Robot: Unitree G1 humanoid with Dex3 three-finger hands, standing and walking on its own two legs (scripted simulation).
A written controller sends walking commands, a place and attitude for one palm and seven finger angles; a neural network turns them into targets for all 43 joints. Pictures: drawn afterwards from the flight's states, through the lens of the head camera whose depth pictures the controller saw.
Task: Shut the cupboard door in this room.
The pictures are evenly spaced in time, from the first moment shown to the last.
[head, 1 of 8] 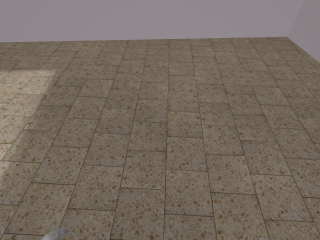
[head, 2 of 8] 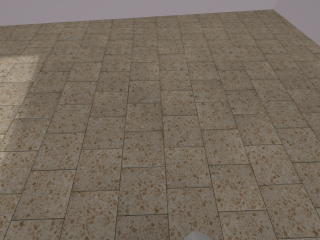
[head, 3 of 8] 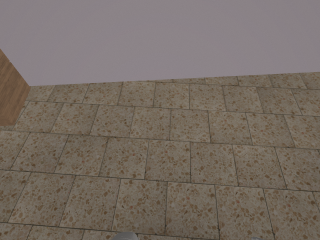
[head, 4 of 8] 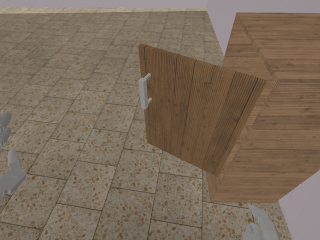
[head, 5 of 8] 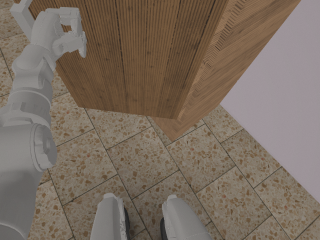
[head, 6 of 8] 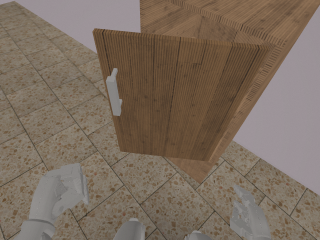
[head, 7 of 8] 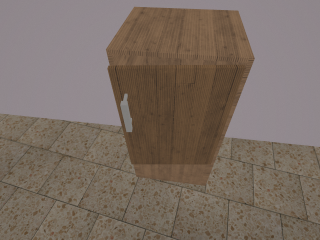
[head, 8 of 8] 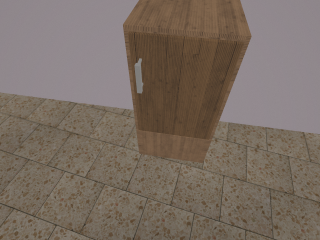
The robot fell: no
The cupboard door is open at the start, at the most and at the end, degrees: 82 82 0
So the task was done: yes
